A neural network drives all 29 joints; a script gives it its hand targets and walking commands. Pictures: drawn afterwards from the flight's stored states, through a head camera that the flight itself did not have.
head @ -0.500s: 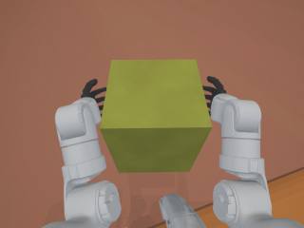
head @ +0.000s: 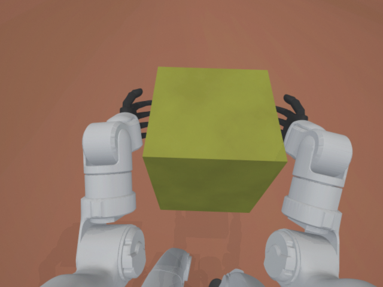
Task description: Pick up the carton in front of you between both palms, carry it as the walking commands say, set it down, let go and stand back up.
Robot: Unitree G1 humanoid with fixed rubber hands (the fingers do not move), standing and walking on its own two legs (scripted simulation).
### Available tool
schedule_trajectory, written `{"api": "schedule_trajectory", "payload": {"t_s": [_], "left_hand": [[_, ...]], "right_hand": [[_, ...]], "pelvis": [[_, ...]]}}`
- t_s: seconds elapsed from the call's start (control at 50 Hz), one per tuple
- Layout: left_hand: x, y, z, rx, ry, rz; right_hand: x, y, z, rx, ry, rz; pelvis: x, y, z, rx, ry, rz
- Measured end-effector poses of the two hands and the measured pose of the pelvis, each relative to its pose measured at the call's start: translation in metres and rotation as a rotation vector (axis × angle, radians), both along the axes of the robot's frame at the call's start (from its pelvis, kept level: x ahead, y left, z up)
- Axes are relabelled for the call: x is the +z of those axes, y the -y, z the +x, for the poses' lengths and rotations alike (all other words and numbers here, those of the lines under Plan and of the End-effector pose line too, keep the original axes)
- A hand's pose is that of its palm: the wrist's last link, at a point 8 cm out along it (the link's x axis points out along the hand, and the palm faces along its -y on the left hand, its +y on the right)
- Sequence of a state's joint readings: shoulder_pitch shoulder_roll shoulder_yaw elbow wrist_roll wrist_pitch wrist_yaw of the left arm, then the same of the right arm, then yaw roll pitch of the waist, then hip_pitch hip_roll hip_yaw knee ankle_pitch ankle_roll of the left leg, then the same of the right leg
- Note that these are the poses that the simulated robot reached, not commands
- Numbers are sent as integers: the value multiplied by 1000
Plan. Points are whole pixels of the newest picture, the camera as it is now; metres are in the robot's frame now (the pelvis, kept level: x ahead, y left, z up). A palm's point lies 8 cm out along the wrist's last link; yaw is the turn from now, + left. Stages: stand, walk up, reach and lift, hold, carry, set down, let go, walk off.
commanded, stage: carry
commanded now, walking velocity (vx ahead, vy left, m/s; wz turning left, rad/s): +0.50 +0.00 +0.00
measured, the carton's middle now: (208, 147) +0.38 +0.04 +0.07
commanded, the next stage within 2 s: none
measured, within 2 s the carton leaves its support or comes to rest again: neither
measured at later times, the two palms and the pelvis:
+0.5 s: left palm (169, 27) +0.65 +0.18 +0.17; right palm (291, 44) +0.63 -0.12 +0.18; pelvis +0.29 +0.05 +0.05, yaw -2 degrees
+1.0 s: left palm (192, 1) +0.85 +0.15 +0.16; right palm (290, 13) +0.85 -0.15 +0.15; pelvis +0.59 +0.00 +0.05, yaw +0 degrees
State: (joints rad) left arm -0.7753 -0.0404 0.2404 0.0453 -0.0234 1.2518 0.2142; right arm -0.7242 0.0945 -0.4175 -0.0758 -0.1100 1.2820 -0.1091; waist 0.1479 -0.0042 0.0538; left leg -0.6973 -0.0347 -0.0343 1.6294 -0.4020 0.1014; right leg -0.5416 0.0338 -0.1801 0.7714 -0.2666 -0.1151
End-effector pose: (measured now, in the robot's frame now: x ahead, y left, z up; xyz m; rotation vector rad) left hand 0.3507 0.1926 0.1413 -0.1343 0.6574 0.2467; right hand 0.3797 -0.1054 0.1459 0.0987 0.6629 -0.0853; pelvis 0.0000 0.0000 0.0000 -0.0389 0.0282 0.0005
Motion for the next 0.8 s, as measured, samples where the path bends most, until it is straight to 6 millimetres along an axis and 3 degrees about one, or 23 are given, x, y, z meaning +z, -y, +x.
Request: {"api": "schedule_trajectory", "payload": {"t_s": [0.14,0.24,0.32,0.48,0.6,0.7,0.8], "left_hand": [[71,16,95,-61,107,30],[90,17,163,-116,95,45],[79,10,216,-150,58,30],[36,12,290,-148,-86,-31],[24,23,350,-128,-45,-32],[12,43,405,-112,8,-7],[-6,57,431,-76,-43,5]], "right_hand": [[61,17,74,-48,108,-16],[81,19,129,-84,95,-35],[75,12,173,-109,55,-65],[34,12,237,-142,-91,-55],[22,23,303,-138,-51,-42],[6,44,364,-117,4,-30],[-16,58,400,-103,-49,4]], "pelvis": [[30,-14,82,1,-33,21],[31,-34,154,-12,-42,25],[22,-49,204,-33,-37,38],[44,-49,276,-36,-53,26],[49,-33,340,-41,-66,37],[34,-9,410,-29,-61,47],[43,4,464,-1,-70,48]]}}
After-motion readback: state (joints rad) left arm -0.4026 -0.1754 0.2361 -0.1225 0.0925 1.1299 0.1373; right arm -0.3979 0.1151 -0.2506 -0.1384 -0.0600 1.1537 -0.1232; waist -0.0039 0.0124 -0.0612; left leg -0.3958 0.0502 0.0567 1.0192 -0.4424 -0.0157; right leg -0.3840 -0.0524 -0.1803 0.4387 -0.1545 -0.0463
